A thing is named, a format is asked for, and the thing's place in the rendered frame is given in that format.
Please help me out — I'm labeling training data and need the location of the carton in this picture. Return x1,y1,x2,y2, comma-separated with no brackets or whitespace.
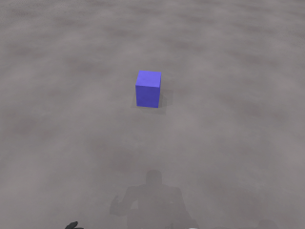
135,70,161,108

